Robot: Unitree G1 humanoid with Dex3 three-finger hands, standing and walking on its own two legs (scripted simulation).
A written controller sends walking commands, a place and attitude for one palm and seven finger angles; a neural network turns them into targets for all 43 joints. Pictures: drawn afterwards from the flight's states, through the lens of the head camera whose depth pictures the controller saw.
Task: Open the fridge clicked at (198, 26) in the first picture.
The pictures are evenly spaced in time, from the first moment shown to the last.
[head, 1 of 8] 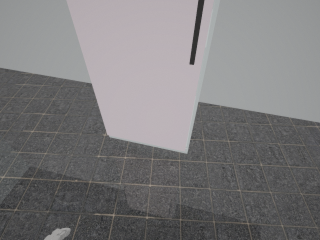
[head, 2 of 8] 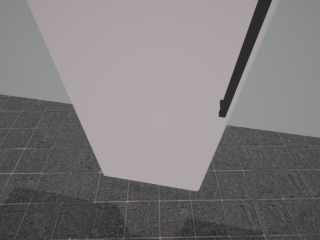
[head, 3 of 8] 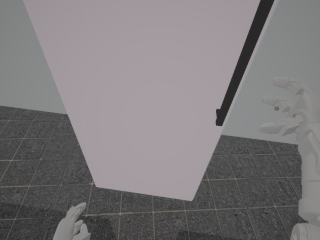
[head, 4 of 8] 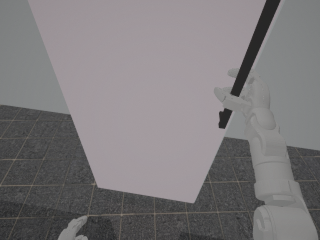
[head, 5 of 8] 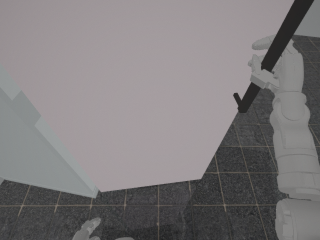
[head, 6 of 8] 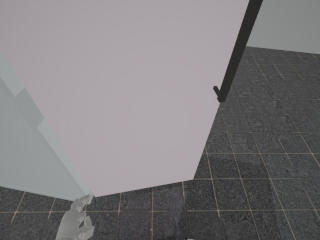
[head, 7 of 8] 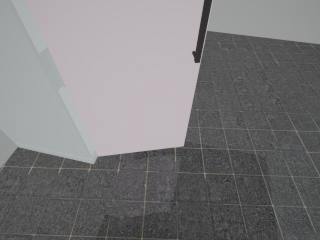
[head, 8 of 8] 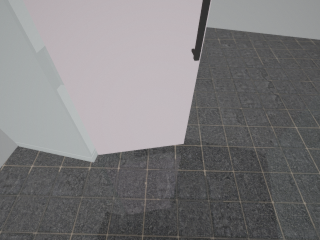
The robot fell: no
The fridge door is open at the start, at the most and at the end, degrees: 0 76 69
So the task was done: yes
